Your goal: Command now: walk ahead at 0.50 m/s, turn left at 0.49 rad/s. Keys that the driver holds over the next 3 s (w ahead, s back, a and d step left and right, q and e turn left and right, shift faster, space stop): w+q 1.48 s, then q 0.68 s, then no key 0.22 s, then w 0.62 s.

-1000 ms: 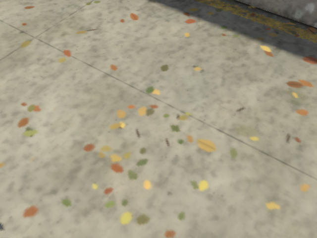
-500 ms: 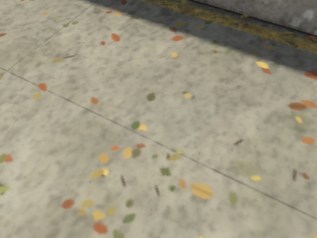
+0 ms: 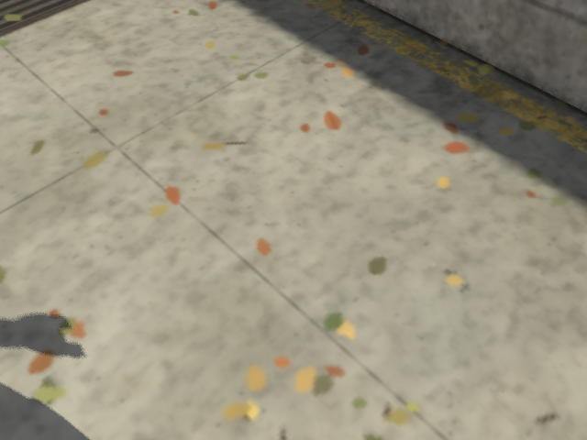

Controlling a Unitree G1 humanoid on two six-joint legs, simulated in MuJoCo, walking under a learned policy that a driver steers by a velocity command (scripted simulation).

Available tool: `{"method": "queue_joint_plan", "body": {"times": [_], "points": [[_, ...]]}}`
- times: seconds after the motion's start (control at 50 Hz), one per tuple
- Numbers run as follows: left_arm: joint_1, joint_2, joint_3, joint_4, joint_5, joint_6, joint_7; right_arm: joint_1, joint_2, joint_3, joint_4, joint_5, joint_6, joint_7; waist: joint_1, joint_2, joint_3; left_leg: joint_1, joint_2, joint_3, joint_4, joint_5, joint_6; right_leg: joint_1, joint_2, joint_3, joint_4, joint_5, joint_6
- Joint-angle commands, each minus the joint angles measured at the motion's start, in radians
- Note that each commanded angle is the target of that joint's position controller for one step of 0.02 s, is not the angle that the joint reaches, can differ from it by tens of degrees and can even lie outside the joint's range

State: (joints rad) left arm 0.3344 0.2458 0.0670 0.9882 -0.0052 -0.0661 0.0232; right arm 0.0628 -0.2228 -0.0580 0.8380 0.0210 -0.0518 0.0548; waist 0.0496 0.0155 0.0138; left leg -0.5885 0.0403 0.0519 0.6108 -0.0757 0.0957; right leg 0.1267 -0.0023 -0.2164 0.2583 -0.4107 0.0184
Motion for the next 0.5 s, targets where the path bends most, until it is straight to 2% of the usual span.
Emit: {"method": "queue_joint_plan", "body": {"times": [0.02,0.04,0.06,0.08,0.1,0.12,0.14,0.16,0.2,0.22,0.26,0.34,0.4,0.44,0.48,0.5], "points": [[-0.046,0.198,0.039,-0.063,-0.008,0.014,0.017,0.191,-0.179,-0.072,-0.033,0.004,-0.010,0.002,-0.171,-0.101,-0.114,0.336,-0.110,0.069,-0.055,-0.047,0.076,-0.084,-0.236,0.004,0.429,1.148,-0.089],[-0.037,0.177,0.028,-0.090,0.006,0.005,0.017,0.353,-0.278,-0.107,-0.004,0.002,-0.002,-0.020,-0.224,0.032,-0.221,0.651,0.041,-0.189,-0.086,-0.045,0.146,-0.345,-0.185,-0.003,0.756,0.817,-0.045],[0.062,0.014,-0.022,-0.130,0.030,-0.031,-0.010,0.340,-0.346,-0.110,-0.009,0.008,-0.010,-0.022,-0.099,0.249,-0.321,0.969,0.277,-0.761,-0.201,-0.185,0.338,-0.780,0.043,0.129,1.079,-0.139,0.009],[-0.054,0.104,-0.005,-0.147,-0.014,-0.077,-0.026,0.381,-0.264,-0.086,-0.018,-0.003,-0.014,-0.024,-0.171,0.148,-0.369,1.007,0.287,-0.852,-0.308,-0.233,0.322,-0.897,0.027,0.314,1.164,-0.160,-0.019],[-0.140,0.138,0.004,-0.176,-0.043,-0.098,-0.032,0.333,-0.213,-0.074,-0.021,-0.008,-0.022,-0.027,-0.172,0.112,-0.233,0.911,0.254,-0.695,-0.312,-0.153,0.270,-0.970,-0.024,0.310,1.140,-0.068,-0.046],[-0.162,0.135,0.004,-0.176,-0.031,-0.105,-0.026,0.256,-0.181,-0.064,-0.042,-0.004,-0.026,-0.027,-0.129,0.011,-0.160,0.756,0.211,-0.572,-0.316,-0.059,0.234,-0.924,-0.071,0.305,1.053,0.020,-0.054],[-0.168,0.142,0.015,-0.169,-0.005,-0.100,-0.017,0.185,-0.148,-0.053,-0.063,-0.007,-0.026,-0.027,-0.087,-0.024,-0.104,0.604,0.174,-0.480,-0.334,0.038,0.212,-0.849,-0.099,0.296,0.967,0.064,-0.046],[-0.150,0.146,0.022,-0.173,0.003,-0.085,-0.015,0.154,-0.130,-0.045,-0.079,-0.015,-0.027,-0.030,-0.052,-0.011,-0.091,0.514,0.151,-0.439,-0.359,0.093,0.208,-0.777,-0.118,0.303,0.924,0.089,-0.037],[-0.137,0.123,0.024,-0.185,0.011,-0.059,-0.012,0.155,-0.151,-0.048,-0.087,-0.010,-0.028,-0.039,-0.026,0.004,-0.067,0.424,0.130,-0.395,-0.390,0.152,0.212,-0.736,-0.121,0.288,0.831,0.108,-0.007],[-0.155,0.114,0.023,-0.194,0.017,-0.050,-0.009,0.170,-0.169,-0.052,-0.087,-0.008,-0.030,-0.046,-0.027,0.007,-0.053,0.392,0.119,-0.368,-0.400,0.179,0.211,-0.738,-0.115,0.277,0.780,0.144,0.009],[-0.236,0.101,0.019,-0.226,0.022,-0.043,-0.005,0.206,-0.198,-0.059,-0.084,-0.006,-0.029,-0.060,-0.048,0.017,-0.025,0.360,0.092,-0.329,-0.408,0.198,0.193,-0.758,-0.095,0.263,0.638,0.262,0.033],[-0.376,0.072,0.006,-0.273,0.012,-0.051,-0.018,0.266,-0.194,-0.058,-0.075,0.001,-0.017,-0.071,-0.105,0.061,-0.009,0.332,0.035,-0.294,-0.381,0.100,0.127,-0.680,-0.029,0.252,0.349,0.498,0.031],[-0.441,0.092,0.007,-0.308,0.001,-0.060,-0.030,0.308,-0.192,-0.058,-0.061,0.006,-0.011,-0.071,-0.129,0.075,-0.004,0.391,0.062,-0.359,-0.339,0.050,0.114,-0.659,-0.006,0.269,0.262,0.512,0.019],[-0.447,0.116,0.012,-0.321,-0.001,-0.070,-0.039,0.320,-0.187,-0.057,-0.059,0.007,-0.003,-0.077,-0.124,0.078,-0.009,0.468,0.087,-0.421,-0.277,0.039,0.108,-0.655,0.001,0.288,0.213,0.456,0.005],[-0.402,0.140,0.020,-0.317,-0.004,-0.082,-0.043,0.307,-0.195,-0.061,-0.068,0.002,0.004,-0.083,-0.093,0.109,-0.020,0.507,0.104,-0.469,-0.214,0.093,0.096,-0.595,0.006,0.287,0.191,0.367,-0.020],[-0.320,0.158,0.030,-0.296,0.000,-0.088,-0.040,0.285,-0.186,-0.057,-0.079,0.001,0.006,-0.083,-0.047,0.117,-0.053,0.499,0.076,-0.465,-0.151,0.165,0.079,-0.481,0.016,0.267,0.153,0.369,-0.044]]}}
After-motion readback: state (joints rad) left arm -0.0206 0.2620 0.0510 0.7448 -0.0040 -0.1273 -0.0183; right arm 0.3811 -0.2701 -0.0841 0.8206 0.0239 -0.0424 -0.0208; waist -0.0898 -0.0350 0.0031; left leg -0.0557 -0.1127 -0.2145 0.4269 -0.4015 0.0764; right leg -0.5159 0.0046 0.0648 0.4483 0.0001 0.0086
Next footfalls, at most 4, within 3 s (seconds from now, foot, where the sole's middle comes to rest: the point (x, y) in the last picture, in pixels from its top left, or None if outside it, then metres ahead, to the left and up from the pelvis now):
0.04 left None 0.19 0.10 -0.76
0.52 right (332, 421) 0.51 -0.04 -0.76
1.06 left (175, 364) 0.63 0.33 -0.76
1.54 right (173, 245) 0.97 0.40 -0.76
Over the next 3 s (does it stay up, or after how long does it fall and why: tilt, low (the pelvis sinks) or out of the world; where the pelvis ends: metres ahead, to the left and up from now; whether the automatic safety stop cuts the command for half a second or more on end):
stays up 0.83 0.63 0.02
